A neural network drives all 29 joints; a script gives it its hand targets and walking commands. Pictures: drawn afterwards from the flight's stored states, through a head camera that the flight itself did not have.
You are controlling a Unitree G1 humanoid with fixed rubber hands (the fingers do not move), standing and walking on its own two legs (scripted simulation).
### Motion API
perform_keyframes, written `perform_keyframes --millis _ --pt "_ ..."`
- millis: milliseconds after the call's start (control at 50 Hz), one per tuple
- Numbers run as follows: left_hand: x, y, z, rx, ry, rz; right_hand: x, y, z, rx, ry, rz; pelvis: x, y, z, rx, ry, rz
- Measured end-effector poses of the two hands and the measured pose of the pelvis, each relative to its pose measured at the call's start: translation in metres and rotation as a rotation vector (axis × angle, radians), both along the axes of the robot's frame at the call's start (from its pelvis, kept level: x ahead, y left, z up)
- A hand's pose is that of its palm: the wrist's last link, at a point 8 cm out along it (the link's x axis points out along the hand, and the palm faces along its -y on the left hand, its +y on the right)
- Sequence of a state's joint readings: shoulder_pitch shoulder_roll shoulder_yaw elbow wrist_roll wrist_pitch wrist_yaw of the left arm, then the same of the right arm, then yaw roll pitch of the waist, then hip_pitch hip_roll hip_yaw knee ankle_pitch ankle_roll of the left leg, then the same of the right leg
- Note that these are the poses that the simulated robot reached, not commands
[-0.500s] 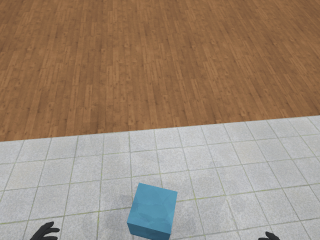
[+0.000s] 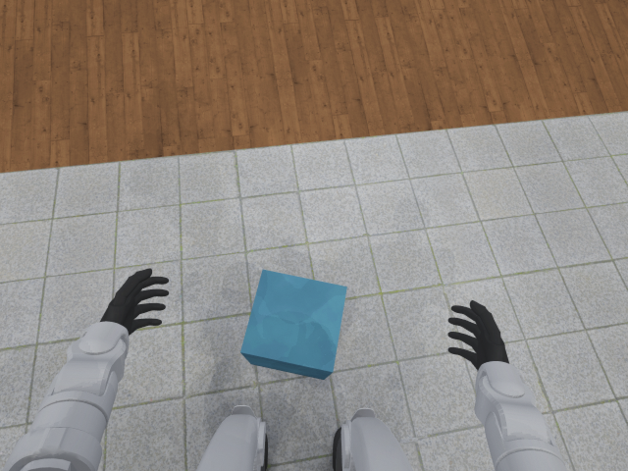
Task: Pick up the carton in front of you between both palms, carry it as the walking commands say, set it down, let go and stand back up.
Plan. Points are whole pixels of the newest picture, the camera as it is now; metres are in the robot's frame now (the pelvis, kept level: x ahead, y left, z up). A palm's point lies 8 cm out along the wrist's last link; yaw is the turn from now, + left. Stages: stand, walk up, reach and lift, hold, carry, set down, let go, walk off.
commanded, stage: reach and lift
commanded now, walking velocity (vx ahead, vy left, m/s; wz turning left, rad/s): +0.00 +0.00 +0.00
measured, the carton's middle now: (295, 328) +0.40 +0.02 -0.58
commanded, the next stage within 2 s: none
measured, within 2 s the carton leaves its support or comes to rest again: neither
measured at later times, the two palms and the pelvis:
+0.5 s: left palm (187, 246) +0.46 +0.20 -0.17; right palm (415, 293) +0.39 -0.17 -0.17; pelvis -0.07 +0.02 -0.07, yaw +0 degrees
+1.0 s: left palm (214, 300) +0.43 +0.20 -0.42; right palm (388, 328) +0.37 -0.19 -0.41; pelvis -0.08 +0.00 -0.26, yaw -3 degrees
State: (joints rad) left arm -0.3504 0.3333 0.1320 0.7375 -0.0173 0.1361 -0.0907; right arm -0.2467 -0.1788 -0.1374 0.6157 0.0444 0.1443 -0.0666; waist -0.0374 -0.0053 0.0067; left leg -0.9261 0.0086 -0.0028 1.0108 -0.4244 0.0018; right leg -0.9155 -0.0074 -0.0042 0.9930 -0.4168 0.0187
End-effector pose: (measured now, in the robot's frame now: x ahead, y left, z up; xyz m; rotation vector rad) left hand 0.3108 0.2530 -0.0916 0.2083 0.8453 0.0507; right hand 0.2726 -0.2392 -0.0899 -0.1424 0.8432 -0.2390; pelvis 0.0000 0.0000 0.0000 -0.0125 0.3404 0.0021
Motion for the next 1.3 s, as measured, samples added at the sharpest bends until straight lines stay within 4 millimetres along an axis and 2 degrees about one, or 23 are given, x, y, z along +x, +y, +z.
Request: perform_keyframes --millis 280,380,460,560,640,760,840,900,1060,1160,1300 --pt "0.096 -0.030 -0.040 -0.091 -0.125 -0.056 0.076 0.044 -0.040 0.068 -0.157 -0.079 -0.062 0.009 -0.049 -0.018 0.214 0.007" --pt "0.129 -0.042 -0.051 -0.115 -0.164 -0.073 0.103 0.058 -0.052 0.079 -0.195 -0.095 -0.072 0.012 -0.064 -0.027 0.281 0.011" --pt "0.143 -0.048 -0.065 -0.121 -0.175 -0.080 0.112 0.064 -0.067 0.079 -0.201 -0.101 -0.072 0.015 -0.069 -0.030 0.338 0.011" --pt "0.145 -0.051 -0.097 -0.125 -0.162 -0.068 0.114 0.065 -0.098 0.081 -0.185 -0.103 -0.064 0.017 -0.082 -0.032 0.412 0.008" --pt "0.139 -0.051 -0.138 -0.120 -0.139 -0.047 0.112 0.065 -0.136 0.084 -0.162 -0.102 -0.057 0.017 -0.105 -0.034 0.472 0.004" --pt "0.128 -0.051 -0.215 -0.107 -0.125 -0.027 0.107 0.059 -0.209 0.085 -0.142 -0.102 -0.056 0.014 -0.156 -0.042 0.538 -0.005" --pt "0.123 -0.051 -0.264 -0.102 -0.135 -0.022 0.104 0.055 -0.254 0.085 -0.145 -0.096 -0.062 0.011 -0.193 -0.045 0.541 -0.013" --pt "0.120 -0.051 -0.293 -0.101 -0.148 -0.020 0.102 0.053 -0.283 0.088 -0.153 -0.093 -0.070 0.009 -0.219 -0.045 0.521 -0.017" --pt "0.120 -0.052 -0.345 -0.100 -0.150 -0.008 0.102 0.055 -0.339 0.105 -0.145 -0.088 -0.091 0.003 -0.275 -0.039 0.430 -0.027" --pt "0.121 -0.055 -0.374 -0.099 -0.122 0.000 0.106 0.059 -0.371 0.107 -0.108 -0.075 -0.100 0.002 -0.298 -0.033 0.375 -0.030" --pt "0.122 -0.065 -0.414 -0.112 -0.104 -0.004 0.120 0.050 -0.397 0.079 -0.088 -0.060 -0.103 0.002 -0.322 -0.030 0.328 -0.041"
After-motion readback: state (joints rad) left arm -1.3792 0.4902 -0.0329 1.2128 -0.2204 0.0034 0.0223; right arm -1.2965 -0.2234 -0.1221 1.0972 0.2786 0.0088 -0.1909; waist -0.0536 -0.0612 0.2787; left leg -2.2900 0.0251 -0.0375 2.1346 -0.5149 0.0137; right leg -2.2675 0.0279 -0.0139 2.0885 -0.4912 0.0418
